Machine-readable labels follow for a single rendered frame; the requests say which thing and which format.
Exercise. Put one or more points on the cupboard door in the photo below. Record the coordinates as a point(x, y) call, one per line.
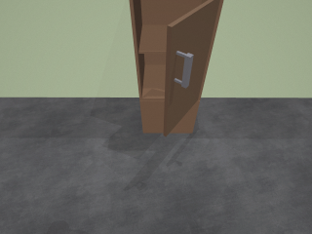
point(191, 33)

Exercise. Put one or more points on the handle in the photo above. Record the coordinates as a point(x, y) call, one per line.
point(188, 60)

